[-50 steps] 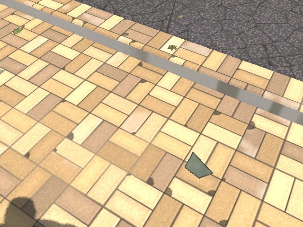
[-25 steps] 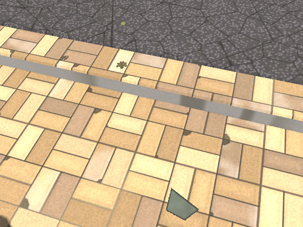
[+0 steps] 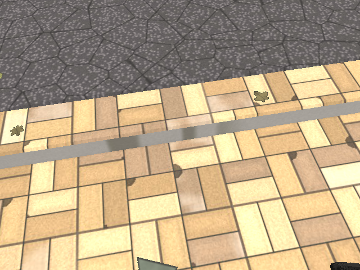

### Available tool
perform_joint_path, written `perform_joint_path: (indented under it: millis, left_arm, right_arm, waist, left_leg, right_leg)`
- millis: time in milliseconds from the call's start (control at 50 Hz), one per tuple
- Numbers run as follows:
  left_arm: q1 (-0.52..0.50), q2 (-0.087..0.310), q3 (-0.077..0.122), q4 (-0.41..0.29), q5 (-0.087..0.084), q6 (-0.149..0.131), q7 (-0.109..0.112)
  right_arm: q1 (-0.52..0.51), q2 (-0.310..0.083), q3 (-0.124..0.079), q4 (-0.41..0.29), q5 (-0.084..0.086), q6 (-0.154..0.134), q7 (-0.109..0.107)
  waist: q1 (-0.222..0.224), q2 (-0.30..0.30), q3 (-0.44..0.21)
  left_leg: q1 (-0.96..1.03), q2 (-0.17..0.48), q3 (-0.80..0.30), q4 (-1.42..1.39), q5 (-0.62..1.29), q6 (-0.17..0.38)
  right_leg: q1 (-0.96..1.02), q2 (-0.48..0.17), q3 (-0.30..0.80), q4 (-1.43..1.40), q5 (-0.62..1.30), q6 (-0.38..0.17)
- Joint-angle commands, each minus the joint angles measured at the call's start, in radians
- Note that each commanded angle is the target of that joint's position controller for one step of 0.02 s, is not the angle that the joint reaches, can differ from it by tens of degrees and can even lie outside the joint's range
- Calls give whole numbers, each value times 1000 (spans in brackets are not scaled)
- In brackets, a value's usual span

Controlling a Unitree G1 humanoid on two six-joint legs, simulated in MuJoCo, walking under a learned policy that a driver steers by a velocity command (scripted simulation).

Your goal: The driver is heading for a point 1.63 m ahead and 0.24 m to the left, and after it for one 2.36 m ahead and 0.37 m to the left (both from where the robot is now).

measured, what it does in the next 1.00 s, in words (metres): steps on the spot, turning left: left foot, then right foot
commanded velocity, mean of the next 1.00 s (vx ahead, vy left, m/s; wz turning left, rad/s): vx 0.01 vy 0.00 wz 0.22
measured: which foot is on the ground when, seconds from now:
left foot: up 0.00-0.08, down 0.10-0.46, up 0.48-0.80, down 0.82-1.00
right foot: down 0.00-0.10, up 0.12-0.42, down 0.44-0.84, up 0.86-1.00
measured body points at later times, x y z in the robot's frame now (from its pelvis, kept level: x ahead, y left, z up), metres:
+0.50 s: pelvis +0.01 +0.02 +0.00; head +0.05 +0.02 +0.45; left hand +0.16 +0.31 -0.09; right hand +0.16 -0.26 -0.10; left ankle +0.05 +0.15 -0.72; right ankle -0.03 -0.10 -0.74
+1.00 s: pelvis +0.01 +0.09 +0.00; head +0.04 +0.12 +0.45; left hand +0.00 +0.39 -0.13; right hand +0.28 -0.08 -0.07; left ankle +0.00 +0.18 -0.74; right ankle +0.00 -0.08 -0.66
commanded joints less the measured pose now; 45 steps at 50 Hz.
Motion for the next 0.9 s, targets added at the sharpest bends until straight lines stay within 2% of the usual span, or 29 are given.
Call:
perform_joint_path:
  millis: [20,80,100,120,140,160,180,200,240,280,340,400,420,440,460,480,500,520,560,600,660,740,780,800,820,840,860,880,900]
  left_arm:
    - [-16,169,56,-84,-2,-4,-3]
    - [-56,135,40,-89,-7,0,-8]
    - [4,83,22,-72,2,0,-11]
    - [38,47,7,-79,7,-6,-13]
    - [32,110,22,-77,25,-24,-11]
    - [41,139,29,-45,25,-29,-12]
    - [37,111,20,-19,35,-27,-15]
    - [24,74,9,-14,49,-25,-16]
    - [-44,45,-2,-30,41,-40,-19]
    - [-91,43,-1,-34,16,-50,-12]
    - [-76,51,7,-11,-11,-59,-5]
    - [-20,48,15,33,-15,-74,-13]
    - [22,55,22,58,-14,-77,-17]
    - [46,82,31,73,-8,-74,-16]
    - [27,133,40,64,13,-64,-12]
    - [-34,158,47,54,60,-61,-19]
    - [-85,108,34,32,65,-66,-16]
    - [-123,63,21,23,55,-69,-6]
    - [-148,48,13,29,19,-72,5]
    - [-102,64,17,44,20,-65,10]
    - [-43,100,29,63,27,-48,9]
    - [-38,159,48,80,4,-49,-16]
    - [-29,163,44,103,-23,-62,-34]
    - [-46,152,35,113,-37,-70,-41]
    - [-13,109,16,139,-34,-83,-50]
    - [-4,15,-28,122,22,-97,-56]
    - [46,-33,-48,141,32,-92,-62]
    - [-12,82,-17,157,-2,-73,-57]
    - [-31,105,-5,143,-23,-62,-52]
  right_arm:
    - [5,-91,-24,-59,4,-21,7]
    - [112,-116,-34,-24,-6,-30,17]
    - [105,-148,-39,-34,-23,-26,16]
    - [55,-209,-42,-54,-47,-13,10]
    - [38,-162,-30,-72,-67,-20,8]
    - [-12,-104,-8,-91,-51,-26,6]
    - [-45,-52,14,-91,-32,-27,8]
    - [-45,-50,21,-86,-14,-23,11]
    - [8,-139,-7,-81,11,2,5]
    - [109,-209,-38,-75,13,22,-1]
    - [135,-200,-47,-89,21,30,-7]
    - [112,-185,-56,-107,43,40,-16]
    - [98,-176,-56,-118,51,44,-22]
    - [106,-148,-51,-125,51,46,-27]
    - [133,-91,-37,-134,42,46,-24]
    - [146,-121,-49,-157,41,33,-17]
    - [175,-194,-71,-136,23,28,-11]
    - [189,-206,-81,-117,27,35,-7]
    - [207,-149,-66,-113,20,58,-5]
    - [147,-107,-44,-155,26,60,9]
    - [65,-83,-24,-220,25,53,32]
    - [64,-89,-20,-256,17,57,47]
    - [88,-88,-24,-259,10,64,38]
    - [141,-90,-28,-243,8,64,32]
    - [201,-122,-35,-225,-1,60,19]
    - [289,-185,-34,-224,-28,53,-1]
    - [240,-141,-4,-213,-54,37,-8]
    - [228,-74,10,-211,-52,23,2]
    - [170,-99,4,-193,-43,14,4]
  waist:
    - [-1,-164,-162]
    - [-37,-161,-192]
    - [-6,-47,-207]
    - [48,229,-144]
    - [32,275,-121]
    - [42,182,-103]
    - [52,119,-93]
    - [48,120,-87]
    - [6,141,-42]
    - [-43,159,-65]
    - [-45,212,-104]
    - [-10,213,-147]
    - [9,203,-168]
    - [8,172,-192]
    - [-19,-34,-184]
    - [-40,-269,-127]
    - [-50,-175,-102]
    - [-63,-114,-96]
    - [-64,-112,-64]
    - [-22,-120,-35]
    - [33,-126,-46]
    - [32,-131,-65]
    - [5,-132,-81]
    - [-37,-118,-101]
    - [-68,-52,-142]
    - [-77,137,-293]
    - [-40,265,-387]
    - [-96,133,-351]
    - [-66,149,-241]
  left_leg:
    - [46,-11,4,-98,-3,10]
    - [239,46,45,-321,162,47]
    - [330,179,-75,-383,202,97]
    - [332,336,-313,-466,286,227]
    - [235,431,-493,-500,261,346]
    - [201,391,-418,-477,214,334]
    - [185,312,-310,-463,147,273]
    - [208,261,-272,-459,110,235]
    - [232,189,-245,-422,234,222]
    - [324,184,-292,-396,292,235]
    - [415,200,-390,-397,297,243]
    - [405,173,-408,-369,348,217]
    - [342,148,-385,-348,327,189]
    - [223,109,-341,-298,241,148]
    - [36,16,-201,-123,-3,96]
    - [-138,-56,-33,44,-270,46]
    - [-154,30,-23,245,-268,10]
    - [-144,42,-3,332,-213,-2]
    - [-202,73,38,434,-102,-34]
    - [-228,105,109,394,-42,-57]
    - [-216,144,157,252,-16,-61]
    - [-31,122,225,67,-38,-18]
    - [76,73,232,-74,-36,21]
    - [197,48,231,-222,70,54]
    - [396,62,180,-362,306,89]
    - [716,314,-84,-322,802,162]
    - [664,535,-229,-298,968,375]
    - [554,485,-144,-321,832,393]
    - [498,420,-52,-335,706,348]
  right_leg:
    - [176,-228,346,-133,-10,-138]
    - [142,-185,293,-41,7,-90]
    - [81,-118,212,76,-171,-50]
    - [-66,53,19,251,-427,12]
    - [-80,20,26,472,-497,68]
    - [-49,-14,56,538,-430,88]
    - [-5,-48,36,500,-373,112]
    - [1,-83,-26,450,-335,134]
    - [-3,-85,-123,322,-315,151]
    - [-5,-45,-150,224,-353,147]
    - [19,-31,-120,100,-323,129]
    - [148,-26,-117,-100,-194,95]
    - [260,-49,-127,-193,-87,77]
    - [401,-124,-103,-208,-9,51]
    - [498,-304,44,-188,168,-33]
    - [429,-486,195,-185,424,-169]
    - [389,-524,143,-173,517,-202]
    - [367,-464,48,-158,505,-167]
    - [374,-389,-79,-130,529,-125]
    - [369,-363,-154,-144,545,-138]
    - [420,-386,-190,-145,489,-161]
    - [343,-408,-247,-113,503,-149]
    - [333,-410,-226,-56,514,-140]
    - [298,-388,-241,8,497,-113]
    - [207,-339,-282,105,438,-54]
    - [7,-271,-317,284,8,39]
    - [-53,-216,-230,414,-576,104]
    - [-15,-228,-149,500,-607,123]
    - [-75,-222,-160,539,-582,123]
